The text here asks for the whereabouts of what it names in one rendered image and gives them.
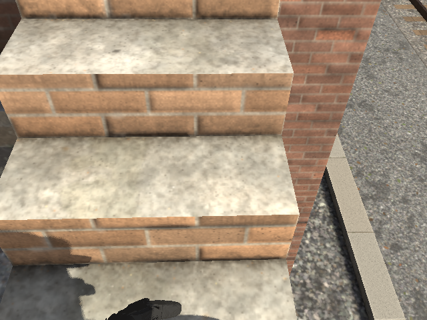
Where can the left robot hand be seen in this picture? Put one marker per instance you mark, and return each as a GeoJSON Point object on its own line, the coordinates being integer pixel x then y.
{"type": "Point", "coordinates": [145, 309]}

